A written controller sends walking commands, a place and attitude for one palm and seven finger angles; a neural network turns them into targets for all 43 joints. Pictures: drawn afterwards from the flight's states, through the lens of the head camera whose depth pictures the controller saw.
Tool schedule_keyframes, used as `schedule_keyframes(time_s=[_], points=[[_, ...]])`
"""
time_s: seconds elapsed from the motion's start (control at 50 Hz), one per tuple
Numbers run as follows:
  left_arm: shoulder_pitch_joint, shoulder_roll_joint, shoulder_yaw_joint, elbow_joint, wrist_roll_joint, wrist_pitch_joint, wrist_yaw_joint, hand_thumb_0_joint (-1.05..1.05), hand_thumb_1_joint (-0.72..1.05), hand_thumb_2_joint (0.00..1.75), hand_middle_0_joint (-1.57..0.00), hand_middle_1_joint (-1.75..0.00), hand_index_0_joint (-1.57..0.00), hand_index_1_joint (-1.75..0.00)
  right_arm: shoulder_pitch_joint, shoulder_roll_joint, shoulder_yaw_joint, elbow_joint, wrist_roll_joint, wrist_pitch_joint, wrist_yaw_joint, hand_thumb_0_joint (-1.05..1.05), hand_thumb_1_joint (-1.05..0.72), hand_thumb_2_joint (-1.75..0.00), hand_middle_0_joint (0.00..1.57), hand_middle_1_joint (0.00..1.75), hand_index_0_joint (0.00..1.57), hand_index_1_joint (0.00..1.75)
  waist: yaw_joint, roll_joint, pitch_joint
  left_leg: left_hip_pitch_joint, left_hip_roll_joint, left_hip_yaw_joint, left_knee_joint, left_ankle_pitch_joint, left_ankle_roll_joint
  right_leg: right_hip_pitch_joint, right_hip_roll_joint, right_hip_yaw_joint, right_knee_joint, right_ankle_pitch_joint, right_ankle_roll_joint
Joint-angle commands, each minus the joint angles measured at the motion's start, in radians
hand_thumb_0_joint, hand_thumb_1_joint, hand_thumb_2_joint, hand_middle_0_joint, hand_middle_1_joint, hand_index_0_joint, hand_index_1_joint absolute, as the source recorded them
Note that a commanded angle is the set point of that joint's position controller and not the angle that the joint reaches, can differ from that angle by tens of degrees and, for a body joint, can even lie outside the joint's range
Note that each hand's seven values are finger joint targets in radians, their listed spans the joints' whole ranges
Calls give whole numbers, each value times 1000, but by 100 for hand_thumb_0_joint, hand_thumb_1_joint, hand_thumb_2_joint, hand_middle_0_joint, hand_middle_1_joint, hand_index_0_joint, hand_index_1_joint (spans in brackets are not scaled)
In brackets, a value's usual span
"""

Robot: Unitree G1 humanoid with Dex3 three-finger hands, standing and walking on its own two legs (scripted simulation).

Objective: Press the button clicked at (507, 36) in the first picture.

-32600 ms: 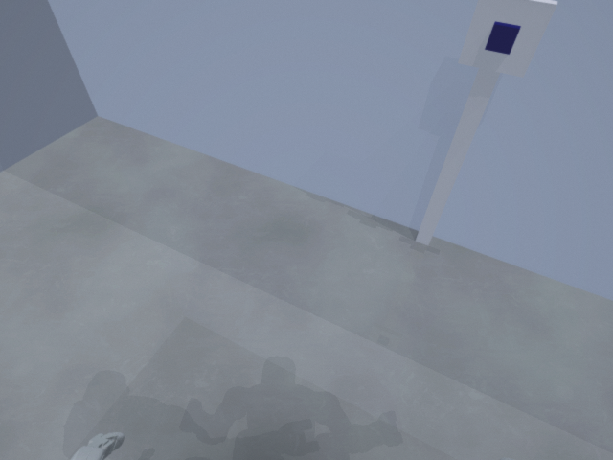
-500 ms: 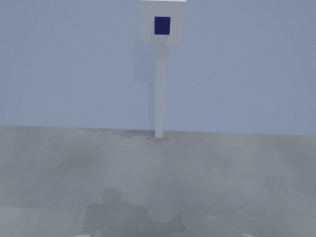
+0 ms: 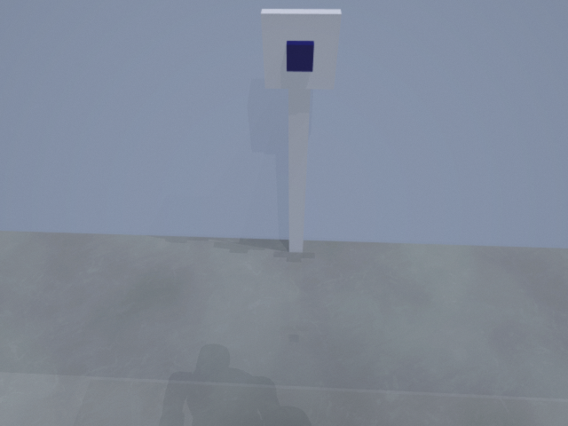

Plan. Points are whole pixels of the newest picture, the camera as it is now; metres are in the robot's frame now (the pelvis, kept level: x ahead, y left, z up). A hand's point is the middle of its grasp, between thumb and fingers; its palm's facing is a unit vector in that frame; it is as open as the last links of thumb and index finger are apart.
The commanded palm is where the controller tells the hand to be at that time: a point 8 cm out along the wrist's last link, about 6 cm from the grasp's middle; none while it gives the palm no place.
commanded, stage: let the arm hang, fingers relaxed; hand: left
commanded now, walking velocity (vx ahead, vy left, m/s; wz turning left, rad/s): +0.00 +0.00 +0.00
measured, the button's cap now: (300, 55) +0.89 +0.01 +0.11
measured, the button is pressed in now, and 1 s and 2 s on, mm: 0 0 0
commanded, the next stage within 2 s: stand and wait in 0.34 s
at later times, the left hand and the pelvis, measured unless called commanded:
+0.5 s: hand out of the picture +0.01 +0.16 -0.17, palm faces +0.02 -0.98 -0.21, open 7.4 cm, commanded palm none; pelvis +0.01 -0.01 +0.00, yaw +0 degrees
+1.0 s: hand out of the picture +0.05 +0.16 -0.17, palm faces +0.01 -0.98 -0.22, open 7.4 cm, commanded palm none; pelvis +0.03 -0.02 +0.00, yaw +0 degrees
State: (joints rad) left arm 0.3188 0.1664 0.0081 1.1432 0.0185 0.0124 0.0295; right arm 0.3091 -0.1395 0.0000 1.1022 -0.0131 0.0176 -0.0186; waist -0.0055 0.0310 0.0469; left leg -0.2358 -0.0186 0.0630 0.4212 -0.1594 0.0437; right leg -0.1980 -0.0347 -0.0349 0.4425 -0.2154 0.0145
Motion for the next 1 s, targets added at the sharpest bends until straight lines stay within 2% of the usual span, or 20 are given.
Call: schedule_keyframes(time_s=[0.0, 0.06, 0.1, 0.24, 0.28, 0.34, 0.38, 0.5, 0.54, 0.66, 0.88, 0.98], points=[[43, 90, 14, -14, -4, -18, 6, 0, 90, 90, -20, -30, -20, -30, 61, -92, -26, -13, -3, -16, -11, 0, -90, -90, 20, 30, 20, 30, -1, -21, 57, -18, 122, -143, -141, -157, -3, -58, -60, 71, -108, -85, -50], [35, 82, 15, -11, -5, -19, 7, 0, 90, 90, -20, -30, -20, -30, 62, -86, -24, -4, -4, -17, -12, 0, -90, -90, 20, 30, 20, 30, -2, -35, 67, -14, 119, -140, -142, -151, -6, -64, -61, 75, -114, -90, -49], [30, 77, 16, -11, -4, -18, 8, 0, 90, 90, -20, -30, -20, -30, 62, -81, -24, 0, -5, -16, -13, 0, -90, -90, 20, 30, 20, 30, -4, -13, 76, -20, 119, -135, -141, -158, -8, -69, -60, 76, -116, -97, -48], [17, 71, 20, -8, -6, -24, 8, 0, 90, 90, -20, -30, -20, -30, 54, -74, -22, 6, -4, -24, -17, 0, -90, -90, 20, 30, 20, 30, -2, 7, 39, 11, 118, -122, -126, -75, -12, -32, -64, 76, -112, -22, -49], [14, 77, 20, -9, -7, -26, 8, 0, 90, 90, -20, -30, -20, -30, 53, -83, -24, 6, -2, -23, -18, 0, -90, -90, 20, 30, 20, 30, -3, -17, 33, 25, 120, -119, -117, -49, -13, -31, -63, 77, -117, -13, -50], [5, 75, 20, -6, -8, -26, 8, 0, 90, 90, -20, -30, -20, -30, 51, -81, -22, 12, -3, -24, -18, 0, -90, -90, 20, 30, 20, 30, -5, -14, 29, 34, 121, -118, -118, -38, -14, -25, -67, 76, -120, -10, -49], [6, 84, 21, -7, -7, -29, 9, 0, 90, 90, -20, -30, -20, -30, 51, -88, -25, 13, 0, -25, -18, 0, -90, -90, 20, 30, 20, 30, -4, -41, 21, 45, 121, -113, -103, 5, -14, -17, -67, 79, -123, 14, -51], [-6, 86, 21, -2, -8, -28, 9, 0, 90, 90, -20, -30, -20, -30, 38, -86, -23, 22, -2, -22, -18, 0, -90, -90, 20, 30, 20, 30, -7, -25, 32, 56, 124, -106, -106, 0, -17, -22, -70, 81, -134, 6, -53], [-8, 90, 21, -1, -9, -29, 9, 0, 90, 90, -20, -30, -20, -30, 33, -91, -22, 25, -2, -22, -19, 0, -90, -90, 20, 30, 20, 30, -6, -39, 34, 59, 123, -106, -105, 12, -18, -17, -70, 83, -136, 14, -51], [-15, 95, 21, 1, -9, -31, 7, 0, 90, 90, -20, -30, -20, -30, 15, -103, -24, 25, -2, -23, -19, 0, -90, -90, 20, 30, 20, 30, -6, -28, 27, 75, 124, -101, -105, 13, -20, -16, -70, 89, -144, 14, -51], [-40, 125, 28, -7, -9, -40, 6, 0, 90, 90, -20, -30, -20, -30, -24, -140, -28, 22, -1, -28, -20, 0, -90, -90, 20, 30, 20, 30, -4, -31, -4, 104, 134, -102, -97, 90, -22, 19, -74, 88, -146, 103, -54], [-56, 138, 29, -11, -8, -40, 5, 0, 90, 90, -20, -30, -20, -30, -43, -154, -29, 20, -1, -28, -20, 0, -90, -90, 20, 30, 20, 30, -4, -33, 7, 107, 136, -101, -105, 86, -23, 21, -75, 89, -156, 101, -54]])
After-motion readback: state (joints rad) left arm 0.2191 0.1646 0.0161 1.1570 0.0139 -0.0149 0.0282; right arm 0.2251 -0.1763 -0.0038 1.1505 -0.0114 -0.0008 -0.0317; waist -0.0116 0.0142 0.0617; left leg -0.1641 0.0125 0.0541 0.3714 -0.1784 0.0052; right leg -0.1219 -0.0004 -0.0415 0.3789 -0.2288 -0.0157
